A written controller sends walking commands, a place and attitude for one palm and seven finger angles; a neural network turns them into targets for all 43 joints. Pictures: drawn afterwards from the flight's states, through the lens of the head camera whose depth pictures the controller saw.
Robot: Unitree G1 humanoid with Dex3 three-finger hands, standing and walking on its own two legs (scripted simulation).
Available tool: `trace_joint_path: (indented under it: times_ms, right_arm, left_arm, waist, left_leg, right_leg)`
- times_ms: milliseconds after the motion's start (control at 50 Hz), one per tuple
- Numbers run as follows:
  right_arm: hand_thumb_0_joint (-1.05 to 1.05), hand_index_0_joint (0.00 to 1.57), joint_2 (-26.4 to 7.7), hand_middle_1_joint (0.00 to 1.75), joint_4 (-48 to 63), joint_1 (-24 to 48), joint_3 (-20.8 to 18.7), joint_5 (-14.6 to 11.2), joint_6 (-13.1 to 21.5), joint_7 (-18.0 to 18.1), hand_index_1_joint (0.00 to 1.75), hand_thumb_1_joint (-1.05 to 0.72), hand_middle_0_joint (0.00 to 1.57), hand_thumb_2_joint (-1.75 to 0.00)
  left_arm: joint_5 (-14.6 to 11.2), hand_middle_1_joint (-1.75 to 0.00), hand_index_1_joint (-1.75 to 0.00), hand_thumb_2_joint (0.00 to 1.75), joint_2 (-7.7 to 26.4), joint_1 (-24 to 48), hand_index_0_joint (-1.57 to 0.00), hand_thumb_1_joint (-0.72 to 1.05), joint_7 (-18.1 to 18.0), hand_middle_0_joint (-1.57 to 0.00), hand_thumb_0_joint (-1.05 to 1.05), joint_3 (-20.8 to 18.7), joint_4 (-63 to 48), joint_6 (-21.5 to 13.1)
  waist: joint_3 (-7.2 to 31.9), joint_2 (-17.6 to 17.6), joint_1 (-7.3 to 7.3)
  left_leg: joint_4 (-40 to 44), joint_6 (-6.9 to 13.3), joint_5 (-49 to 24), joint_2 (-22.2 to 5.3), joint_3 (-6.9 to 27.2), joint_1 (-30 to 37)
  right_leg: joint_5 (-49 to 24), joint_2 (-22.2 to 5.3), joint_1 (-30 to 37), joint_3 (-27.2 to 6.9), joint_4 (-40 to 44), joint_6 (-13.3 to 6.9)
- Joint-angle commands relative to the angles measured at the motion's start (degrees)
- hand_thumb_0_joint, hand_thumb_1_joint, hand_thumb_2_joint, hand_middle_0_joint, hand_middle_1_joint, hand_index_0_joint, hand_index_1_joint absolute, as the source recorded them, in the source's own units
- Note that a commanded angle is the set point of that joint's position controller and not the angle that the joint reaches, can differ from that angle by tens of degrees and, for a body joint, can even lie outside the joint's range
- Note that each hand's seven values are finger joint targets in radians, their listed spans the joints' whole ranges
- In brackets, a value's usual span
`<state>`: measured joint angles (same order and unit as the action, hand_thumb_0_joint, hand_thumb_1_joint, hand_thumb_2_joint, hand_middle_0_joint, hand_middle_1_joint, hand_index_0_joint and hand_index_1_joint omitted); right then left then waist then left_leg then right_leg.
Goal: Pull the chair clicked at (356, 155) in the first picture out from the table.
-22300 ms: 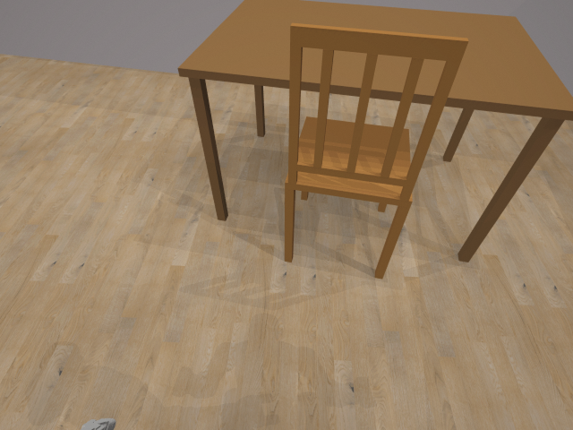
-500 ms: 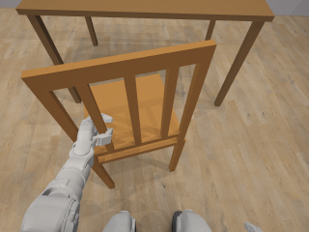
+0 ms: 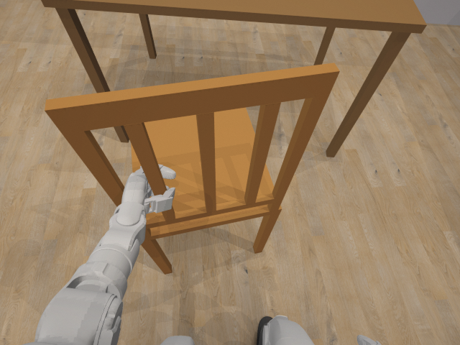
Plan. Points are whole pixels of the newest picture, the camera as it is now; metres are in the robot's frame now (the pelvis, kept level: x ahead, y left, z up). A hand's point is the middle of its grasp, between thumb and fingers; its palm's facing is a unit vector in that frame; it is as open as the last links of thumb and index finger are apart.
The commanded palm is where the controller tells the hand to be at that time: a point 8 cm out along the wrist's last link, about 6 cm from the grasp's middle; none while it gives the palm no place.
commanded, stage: step backward, pulling the chair out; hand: left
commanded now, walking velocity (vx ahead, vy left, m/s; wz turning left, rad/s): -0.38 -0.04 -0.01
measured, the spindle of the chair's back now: (208, 172) +0.43 +0.06 -0.03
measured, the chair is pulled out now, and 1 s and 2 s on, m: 0.44 0.58 0.61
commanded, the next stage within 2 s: stop walking, hand still on the chair in 0.66 s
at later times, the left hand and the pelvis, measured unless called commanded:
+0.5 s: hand (167, 217) +0.33 +0.14 -0.05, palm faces +0.09 -0.98 -0.20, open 5.8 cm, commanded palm +0.33 +0.19 -0.04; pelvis -0.06 -0.02 +0.00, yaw +1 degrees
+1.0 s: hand (159, 268) +0.24 +0.14 -0.05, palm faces +0.09 -0.98 -0.19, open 5.7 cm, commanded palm +0.22 +0.18 -0.02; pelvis -0.10 -0.01 +0.01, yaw -2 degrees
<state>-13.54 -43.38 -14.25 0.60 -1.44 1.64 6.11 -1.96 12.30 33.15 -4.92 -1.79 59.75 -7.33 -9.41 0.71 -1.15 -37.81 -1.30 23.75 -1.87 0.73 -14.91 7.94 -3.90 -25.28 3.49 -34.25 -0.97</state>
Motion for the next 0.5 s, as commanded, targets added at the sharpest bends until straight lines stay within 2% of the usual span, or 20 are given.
trace_joint_path:
  times_ms: [0,40,60,80,100,120,140,160,180,200,240,280,300,320,340,360,380,400,460,480]
  right_arm:
    - [0.00,0.20,-10.5,0.30,2.2,-4.4,-3.8,-0.3,1.5,0.2,0.30,-0.90,0.20,-0.90]
    - [0.00,0.20,-10.7,0.30,1.6,-3.0,-3.8,-0.2,1.7,0.7,0.30,-0.90,0.20,-0.90]
    - [0.00,0.20,-10.0,0.30,1.5,-2.1,-3.1,-0.3,1.7,1.1,0.30,-0.90,0.20,-0.90]
    - [0.00,0.20,-10.1,0.30,0.9,-2.9,-2.9,-1.1,1.7,1.3,0.30,-0.90,0.20,-0.90]
    - [0.00,0.20,-10.3,0.30,1.0,-2.0,-2.3,-1.0,1.8,1.5,0.30,-0.90,0.20,-0.90]
    - [0.00,0.20,-10.8,0.30,1.4,-0.8,-2.3,-0.8,1.9,1.9,0.30,-0.90,0.20,-0.90]
    - [0.00,0.20,-11.2,0.30,2.2,-0.2,-2.5,-0.6,1.8,2.2,0.30,-0.90,0.20,-0.90]
    - [0.00,0.20,-10.6,0.30,2.9,-0.2,-2.6,-0.5,1.6,2.2,0.30,-0.90,0.20,-0.90]
    - [0.00,0.20,-10.2,0.30,3.2,0.7,-2.5,-0.1,1.3,1.9,0.30,-0.90,0.20,-0.90]
    - [0.00,0.20,-9.3,0.30,3.8,0.4,-2.4,0.1,1.3,1.4,0.30,-0.90,0.20,-0.90]
    - [0.00,0.20,-9.4,0.30,4.2,0.3,-2.9,0.0,2.1,1.0,0.30,-0.90,0.20,-0.90]
    - [0.00,0.20,-9.8,0.30,3.7,-1.5,-3.2,-0.6,2.2,1.0,0.30,-0.90,0.20,-0.90]
    - [0.00,0.20,-10.0,0.30,3.1,-3.2,-3.5,-0.8,2.1,1.0,0.30,-0.90,0.20,-0.90]
    - [0.00,0.20,-9.9,0.30,2.3,-3.8,-3.6,-0.8,1.9,1.3,0.30,-0.90,0.20,-0.90]
    - [0.00,0.20,-10.4,0.30,2.5,-3.2,-4.0,-1.0,2.0,1.5,0.30,-0.90,0.20,-0.90]
    - [0.00,0.20,-10.2,0.30,3.1,-2.3,-3.6,-1.4,1.8,1.5,0.30,-0.90,0.20,-0.90]
    - [0.00,0.20,-10.3,0.30,2.7,-2.9,-3.4,-1.9,1.5,1.4,0.30,-0.90,0.20,-0.90]
    - [0.00,0.20,-9.7,0.30,2.9,-2.2,-2.6,-1.7,1.2,1.4,0.30,-0.90,0.20,-0.90]
    - [0.00,0.20,-9.1,0.30,2.4,-2.1,-1.5,-1.7,0.9,2.1,0.30,-0.90,0.20,-0.90]
    - [0.00,0.20,-9.9,0.30,2.2,-2.2,-1.9,-1.9,0.6,2.5,0.30,-0.90,0.20,-0.90]
  left_arm:
    - [0.2,-1.45,-1.45,0.90,9.5,23.0,-0.50,0.90,-1.2,-0.50,0.00,-2.6,-11.2,-5.8]
    - [0.4,-1.45,-1.45,0.90,11.7,20.8,-0.50,0.90,-1.3,-0.50,0.00,-4.0,-8.5,-5.0]
    - [0.5,-1.45,-1.45,0.90,12.3,19.8,-0.50,0.90,-1.1,-0.50,0.00,-4.1,-7.4,-4.6]
    - [0.0,-1.45,-1.45,0.90,13.6,18.5,-0.50,0.90,-0.9,-0.50,0.00,-4.1,-6.5,-4.0]
    - [0.4,-1.45,-1.45,0.90,14.6,20.1,-0.50,0.90,-1.0,-0.50,0.00,-5.1,-7.4,-4.2]
    - [0.4,-1.45,-1.45,0.90,14.0,20.8,-0.50,0.90,-1.0,-0.50,0.00,-4.8,-8.6,-4.7]
    - [0.3,-1.45,-1.45,0.90,12.8,21.9,-0.50,0.90,-1.1,-0.50,0.00,-4.6,-9.6,-5.1]
    - [0.1,-1.45,-1.45,0.90,11.2,23.1,-0.50,0.90,-1.1,-0.50,0.00,-4.0,-10.0,-5.2]
    - [0.1,-1.45,-1.45,0.90,11.7,25.4,-0.50,0.90,-1.0,-0.50,0.00,-3.1,-13.3,-5.4]
    - [0.5,-1.45,-1.45,0.90,11.1,25.9,-0.50,0.90,-1.0,-0.50,0.00,-3.3,-14.0,-5.7]
    - [0.8,-1.45,-1.45,0.90,11.2,25.0,-0.50,0.90,-1.2,-0.50,0.00,-4.0,-13.3,-6.3]
    - [0.1,-1.45,-1.45,0.90,12.3,22.7,-0.50,0.90,-1.3,-0.50,0.00,-4.7,-11.7,-6.2]
    - [0.1,-1.45,-1.45,0.90,12.5,22.4,-0.50,0.90,-1.4,-0.50,0.00,-4.2,-11.7,-6.3]
    - [0.0,-1.45,-1.45,0.90,13.3,21.9,-0.50,0.90,-1.6,-0.50,0.00,-4.4,-10.6,-5.8]
    - [0.2,-1.45,-1.45,0.90,15.0,20.5,-0.50,0.90,-1.8,-0.50,0.00,-5.6,-8.8,-4.9]
    - [0.3,-1.45,-1.45,0.90,15.4,19.2,-0.50,0.90,-1.5,-0.50,0.00,-5.5,-7.4,-3.7]
    - [-0.4,-1.45,-1.45,0.90,16.0,18.1,-0.50,0.90,-1.4,-0.50,0.00,-5.2,-6.5,-2.7]
    - [0.0,-1.45,-1.45,0.90,15.8,18.9,-0.50,0.90,-1.3,-0.50,0.00,-5.8,-7.2,-2.5]
    - [-0.7,-1.45,-1.45,0.90,14.2,20.2,-0.50,0.90,-1.1,-0.50,0.00,-5.2,-8.6,-2.4]
    - [-1.2,-1.45,-1.45,0.90,14.0,20.1,-0.50,0.90,-1.2,-0.50,0.00,-4.6,-8.3,-2.2]
  waist:
    - [30.2,-2.7,-0.85]
    - [30.7,4.9,-0.50]
    - [29.0,5.8,-0.42]
    - [26.7,5.1,-0.03]
    - [26.5,4.0,0.18]
    - [26.7,-0.1,0.66]
    - [27.0,-4.9,0.85]
    - [27.7,-7.2,0.73]
    - [28.7,-14.7,0.27]
    - [29.1,-15.8,0.40]
    - [27.1,-13.5,1.06]
    - [27.2,-5.8,0.72]
    - [30.2,-1.4,-0.02]
    - [33.8,4.4,-0.70]
    - [34.7,9.0,-0.35]
    - [33.1,9.7,0.07]
    - [31.2,6.8,0.62]
    - [30.4,5.9,0.80]
    - [31.7,8.0,-0.17]
    - [30.6,6.0,-0.59]
  left_leg:
    - [-8.6,-1.5,-44.3,-8.3,3.9,3.1]
    - [-9.1,-3.1,-11.0,-3.2,3.8,-1.6]
    - [-2.8,-2.7,0.6,-2.8,4.2,-3.3]
    - [2.7,-1.6,1.9,-3.0,3.9,-2.8]
    - [8.8,-0.8,-3.5,-3.6,3.3,-2.2]
    - [12.8,0.8,-12.8,-6.5,5.1,-0.8]
    - [13.2,2.3,-23.2,-10.1,7.8,-0.6]
    - [10.5,3.1,-33.7,-12.6,8.4,0.5]
    - [10.8,4.0,-39.8,-14.0,8.7,0.8]
    - [9.9,4.3,-43.9,-14.4,8.7,1.6]
    - [7.7,4.4,-42.2,-14.9,7.9,0.0]
    - [0.9,2.6,-38.3,-12.3,6.5,-0.4]
    - [-4.2,0.2,-32.7,-8.3,3.8,0.3]
    - [-8.8,-1.8,-20.7,-4.0,1.1,0.1]
    - [-12.0,-2.8,0.0,-1.0,1.5,-2.2]
    - [-13.1,-2.3,8.1,-0.7,3.1,-4.1]
    - [-11.9,-1.7,9.4,-1.1,3.8,-3.3]
    - [-9.0,-1.4,8.3,-1.2,3.2,-2.6]
    - [4.9,-1.1,-1.3,-0.8,-0.2,2.3]
    - [10.0,-0.8,-6.9,-1.7,-0.7,4.8]
  right_leg:
    - [-37.2,-9.8,19.8,-10.3,1.7,-6.2]
    - [-45.4,-16.4,21.2,-14.2,4.4,-9.0]
    - [-40.4,-17.7,20.2,-13.6,5.5,-7.8]
    - [-28.9,-16.3,18.0,-12.5,7.2,-5.7]
    - [-17.7,-14.0,15.9,-10.3,6.6,-3.0]
    - [-9.7,-9.4,13.6,-7.7,4.2,-0.5]
    - [-9.3,-4.9,13.8,-4.8,-0.5,1.0]
    - [-13.6,-3.3,14.2,-3.8,-5.0,1.0]
    - [-11.4,-3.6,14.8,-3.3,-8.6,1.1]
    - [-2.9,-2.8,14.1,-2.9,-9.2,1.0]
    - [3.5,-2.2,14.1,-2.7,-7.2,0.0]
    - [-15.9,-4.6,17.6,-5.5,-1.8,-1.4]
    - [-29.9,-9.2,19.5,-10.5,2.0,-3.2]
    - [-39.0,-15.0,21.9,-14.7,4.6,-5.7]
    - [-43.1,-19.2,23.0,-17.8,6.9,-8.2]
    - [-37.6,-21.4,21.3,-17.5,8.6,-8.4]
    - [-28.5,-21.6,18.9,-17.4,10.5,-8.2]
    - [-21.0,-20.1,17.5,-15.5,11.1,-6.6]
    - [-15.6,-15.9,19.0,-10.7,9.0,-3.3]
    - [-13.5,-14.3,18.0,-9.3,7.6,-2.4]
